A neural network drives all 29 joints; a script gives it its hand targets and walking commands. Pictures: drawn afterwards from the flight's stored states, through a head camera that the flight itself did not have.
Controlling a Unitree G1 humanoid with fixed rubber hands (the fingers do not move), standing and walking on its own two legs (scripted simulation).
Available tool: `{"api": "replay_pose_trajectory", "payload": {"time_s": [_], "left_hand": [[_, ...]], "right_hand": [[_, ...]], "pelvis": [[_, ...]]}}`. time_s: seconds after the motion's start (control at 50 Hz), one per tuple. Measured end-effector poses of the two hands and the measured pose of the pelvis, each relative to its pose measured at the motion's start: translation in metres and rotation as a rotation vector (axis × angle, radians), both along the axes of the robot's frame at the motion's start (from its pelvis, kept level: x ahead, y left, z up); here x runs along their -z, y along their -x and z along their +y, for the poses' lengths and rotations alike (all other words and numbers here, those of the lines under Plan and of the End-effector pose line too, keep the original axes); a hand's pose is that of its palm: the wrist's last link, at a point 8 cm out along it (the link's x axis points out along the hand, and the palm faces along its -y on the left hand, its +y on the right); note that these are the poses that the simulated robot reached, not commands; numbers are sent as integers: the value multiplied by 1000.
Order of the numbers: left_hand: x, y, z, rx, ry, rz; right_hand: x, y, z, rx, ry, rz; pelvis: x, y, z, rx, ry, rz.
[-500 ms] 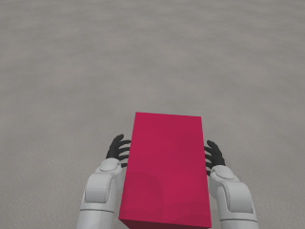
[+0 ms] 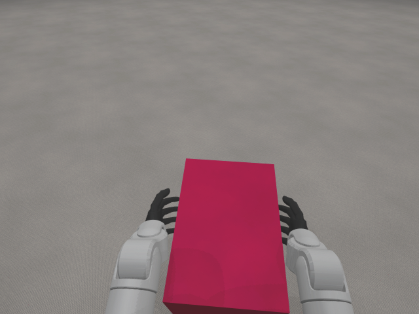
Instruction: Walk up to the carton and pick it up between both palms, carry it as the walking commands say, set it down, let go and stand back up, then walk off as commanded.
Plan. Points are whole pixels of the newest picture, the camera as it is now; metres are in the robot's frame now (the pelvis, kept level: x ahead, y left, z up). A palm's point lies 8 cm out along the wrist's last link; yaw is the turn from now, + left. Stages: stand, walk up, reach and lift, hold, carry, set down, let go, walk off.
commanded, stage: carry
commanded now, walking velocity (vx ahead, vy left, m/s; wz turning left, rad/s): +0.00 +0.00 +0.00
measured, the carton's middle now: (223, 247) +0.29 +0.00 -0.02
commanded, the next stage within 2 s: hold in 0.88 s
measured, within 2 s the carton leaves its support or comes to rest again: neither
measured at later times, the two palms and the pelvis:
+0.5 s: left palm (151, 227) +0.28 +0.14 +0.05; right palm (290, 235) +0.28 -0.12 +0.05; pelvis +0.01 +0.01 +0.00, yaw +0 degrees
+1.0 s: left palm (158, 230) +0.29 +0.13 +0.04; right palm (293, 238) +0.28 -0.13 +0.03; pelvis +0.00 +0.00 +0.00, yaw +0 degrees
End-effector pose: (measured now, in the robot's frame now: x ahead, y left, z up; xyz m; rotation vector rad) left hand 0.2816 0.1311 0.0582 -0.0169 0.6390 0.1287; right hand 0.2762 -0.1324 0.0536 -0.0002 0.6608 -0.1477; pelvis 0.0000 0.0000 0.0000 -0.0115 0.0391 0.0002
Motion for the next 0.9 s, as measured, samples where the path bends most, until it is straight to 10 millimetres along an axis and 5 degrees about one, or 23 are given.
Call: {"api": "replay_pose_trajectory", "payload": {"time_s": [0.16,0.42,0.9], "left_hand": [[13,2,5,-2,6,47],[2,-3,9,-6,6,-8],[12,-7,4,5,2,21]], "right_hand": [[11,1,4,0,-1,47],[0,-5,9,-5,-3,-7],[10,-7,4,3,0,22]], "pelvis": [[0,2,4,-1,-4,2],[-1,-4,8,-1,-1,2],[-1,-7,5,4,-4,2]]}}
